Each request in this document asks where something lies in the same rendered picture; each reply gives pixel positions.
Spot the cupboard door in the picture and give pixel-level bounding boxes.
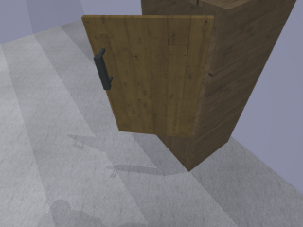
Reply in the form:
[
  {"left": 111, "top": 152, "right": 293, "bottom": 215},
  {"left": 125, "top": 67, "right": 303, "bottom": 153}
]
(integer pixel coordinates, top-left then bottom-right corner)
[{"left": 81, "top": 15, "right": 215, "bottom": 138}]

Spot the handle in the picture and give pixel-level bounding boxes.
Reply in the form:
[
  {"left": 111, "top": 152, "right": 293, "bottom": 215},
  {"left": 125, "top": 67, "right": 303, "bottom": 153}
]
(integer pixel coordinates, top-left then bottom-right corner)
[{"left": 93, "top": 48, "right": 113, "bottom": 91}]

